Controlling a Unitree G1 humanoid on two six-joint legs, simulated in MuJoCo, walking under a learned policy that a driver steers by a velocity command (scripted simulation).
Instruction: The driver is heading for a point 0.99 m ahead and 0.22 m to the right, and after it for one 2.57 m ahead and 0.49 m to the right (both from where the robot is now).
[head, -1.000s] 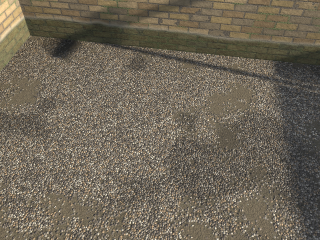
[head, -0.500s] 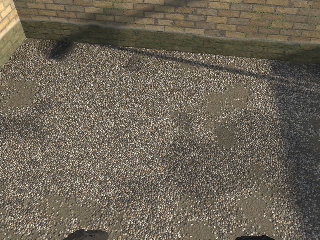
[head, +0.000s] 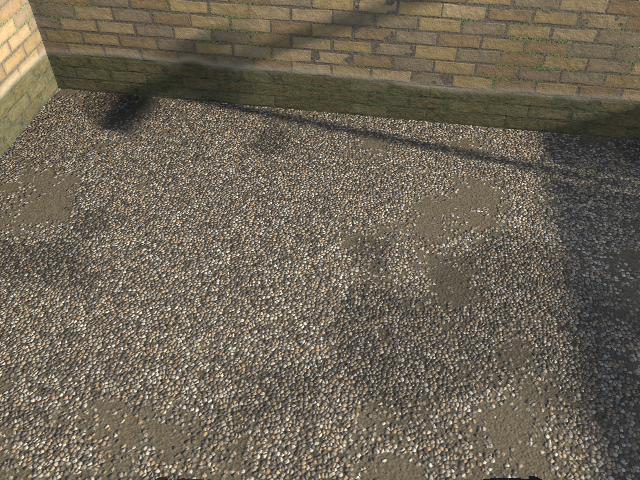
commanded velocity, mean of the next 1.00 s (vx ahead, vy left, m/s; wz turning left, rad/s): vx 0.49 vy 0.00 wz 0.00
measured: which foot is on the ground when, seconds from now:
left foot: down 0.00-1.00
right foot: down 0.00-1.00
